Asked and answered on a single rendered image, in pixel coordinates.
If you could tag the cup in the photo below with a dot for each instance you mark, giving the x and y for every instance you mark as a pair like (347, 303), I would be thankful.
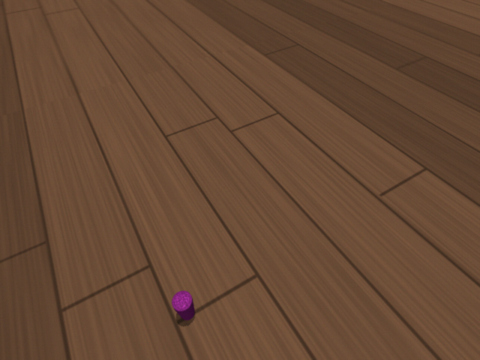
(182, 303)

